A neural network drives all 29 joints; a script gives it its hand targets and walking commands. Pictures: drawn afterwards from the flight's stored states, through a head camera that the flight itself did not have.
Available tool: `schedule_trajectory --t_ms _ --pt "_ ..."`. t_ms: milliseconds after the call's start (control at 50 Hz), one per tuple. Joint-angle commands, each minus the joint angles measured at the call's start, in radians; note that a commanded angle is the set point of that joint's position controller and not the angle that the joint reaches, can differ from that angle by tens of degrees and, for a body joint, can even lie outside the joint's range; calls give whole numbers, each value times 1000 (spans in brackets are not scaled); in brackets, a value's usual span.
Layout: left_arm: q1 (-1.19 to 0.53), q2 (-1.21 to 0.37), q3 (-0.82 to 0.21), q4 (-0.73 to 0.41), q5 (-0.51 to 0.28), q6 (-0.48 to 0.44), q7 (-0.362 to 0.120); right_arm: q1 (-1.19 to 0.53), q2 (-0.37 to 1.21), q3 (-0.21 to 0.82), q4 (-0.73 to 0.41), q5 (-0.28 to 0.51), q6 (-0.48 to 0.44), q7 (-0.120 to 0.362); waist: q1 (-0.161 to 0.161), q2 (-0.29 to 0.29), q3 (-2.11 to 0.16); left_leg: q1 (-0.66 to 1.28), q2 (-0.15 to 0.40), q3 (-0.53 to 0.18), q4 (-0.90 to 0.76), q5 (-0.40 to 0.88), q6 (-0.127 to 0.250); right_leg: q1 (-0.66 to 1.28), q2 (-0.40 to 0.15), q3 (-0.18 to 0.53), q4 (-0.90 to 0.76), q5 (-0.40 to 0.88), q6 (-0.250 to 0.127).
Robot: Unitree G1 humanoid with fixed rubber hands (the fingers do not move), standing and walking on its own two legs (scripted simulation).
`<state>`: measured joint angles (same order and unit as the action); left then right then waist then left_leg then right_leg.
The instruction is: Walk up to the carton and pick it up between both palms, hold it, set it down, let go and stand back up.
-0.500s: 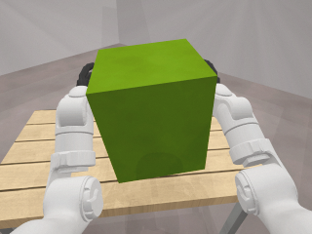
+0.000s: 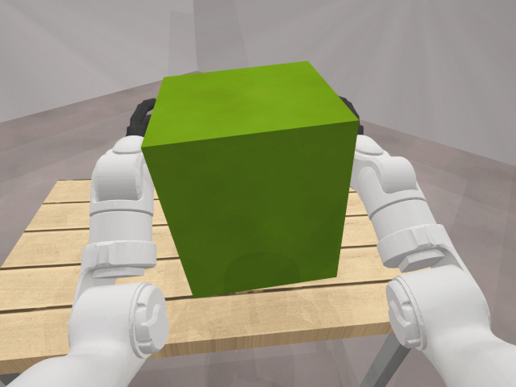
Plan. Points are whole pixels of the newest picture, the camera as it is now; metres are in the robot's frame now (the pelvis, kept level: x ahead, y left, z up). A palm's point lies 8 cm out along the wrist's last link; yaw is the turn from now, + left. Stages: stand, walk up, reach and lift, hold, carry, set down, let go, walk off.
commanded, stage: hold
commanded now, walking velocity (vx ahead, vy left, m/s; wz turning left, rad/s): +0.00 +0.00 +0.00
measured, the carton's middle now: (251, 178) +0.34 +0.00 +0.22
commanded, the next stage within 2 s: set down in 0.34 s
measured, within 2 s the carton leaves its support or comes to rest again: neither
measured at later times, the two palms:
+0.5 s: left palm (139, 150) +0.38 +0.16 +0.25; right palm (345, 149) +0.38 -0.14 +0.26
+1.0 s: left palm (151, 170) +0.40 +0.16 +0.20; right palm (335, 196) +0.37 -0.14 +0.17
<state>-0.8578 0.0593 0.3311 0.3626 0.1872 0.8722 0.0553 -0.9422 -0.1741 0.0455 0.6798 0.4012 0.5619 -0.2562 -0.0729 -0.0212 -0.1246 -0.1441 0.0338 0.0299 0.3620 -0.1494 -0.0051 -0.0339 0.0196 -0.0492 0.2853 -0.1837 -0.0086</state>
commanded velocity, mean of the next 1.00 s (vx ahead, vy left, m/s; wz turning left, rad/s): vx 0.00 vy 0.00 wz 0.00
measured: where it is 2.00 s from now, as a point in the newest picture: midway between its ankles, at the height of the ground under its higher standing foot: outside the picture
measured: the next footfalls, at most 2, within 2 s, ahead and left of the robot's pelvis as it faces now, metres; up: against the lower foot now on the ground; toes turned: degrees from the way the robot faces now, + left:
none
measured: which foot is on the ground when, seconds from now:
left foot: down 0.00-1.00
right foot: down 0.00-1.00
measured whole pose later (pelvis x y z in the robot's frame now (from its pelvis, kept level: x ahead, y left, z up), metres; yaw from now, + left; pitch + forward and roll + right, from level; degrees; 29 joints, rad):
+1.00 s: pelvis +0.00 +0.01 +0.00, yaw +1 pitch -9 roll -1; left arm -0.83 0.04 0.32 0.52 0.30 0.52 -0.04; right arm -0.71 -0.01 -0.13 0.73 0.10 0.15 -0.18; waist -0.10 -0.10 0.06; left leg -0.02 0.00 0.02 0.31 -0.13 0.01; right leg 0.09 -0.01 -0.06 0.23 -0.17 0.01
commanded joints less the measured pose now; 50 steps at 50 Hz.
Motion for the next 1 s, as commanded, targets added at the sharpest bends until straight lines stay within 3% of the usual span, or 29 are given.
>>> schedule_trajectory --t_ms 0,320,340,460,520,640,700,840,980 --pt "-824 -622 -468 -195 -173 -125 -146 -913 735 261 -391 150 -31 107 -7 69 -421 278 -69 -36 22 251 -31 -40 63 34 -38 226 66" --pt "-801 -620 -467 -222 -166 -116 -150 -904 739 276 -428 163 -22 94 -5 54 -406 276 -72 -37 28 276 -33 -16 65 35 -32 278 75" --pt "-772 -591 -437 -163 -133 -98 -165 -859 725 300 -409 116 -11 97 -3 50 -328 243 -82 -39 -12 263 5 16 62 54 -59 265 70" --pt "-870 -621 -459 -204 -150 -175 -179 -969 747 270 -431 65 -105 116 3 63 -444 282 -80 -37 0 298 -11 30 62 38 -38 305 71" --pt "-886 -646 -474 -148 -151 -235 -179 -993 738 226 -430 -2 -178 125 -16 57 -481 331 -72 -35 7 295 -20 25 58 19 -42 286 67" --pt "-763 -535 -280 119 -3 -319 -255 -823 704 16 -175 -240 -298 152 -42 7 -253 279 -74 0 -82 73 12 33 16 -11 -81 122 83" --pt "-701 -514 -244 165 35 -344 -284 -776 659 -42 -121 -301 -355 164 -43 10 -203 279 -79 22 -99 101 11 75 12 -24 -76 163 87" --pt "-633 -589 -326 102 24 -396 -283 -814 662 74 -282 -285 -488 165 -39 28 -283 365 -74 28 -38 343 -13 156 23 -54 -44 370 79" --pt "-713 -691 -536 -16 -65 -451 -215 -892 696 178 -454 -237 -558 174 -54 86 -464 467 -48 -2 18 421 -35 45 38 -84 -60 287 54"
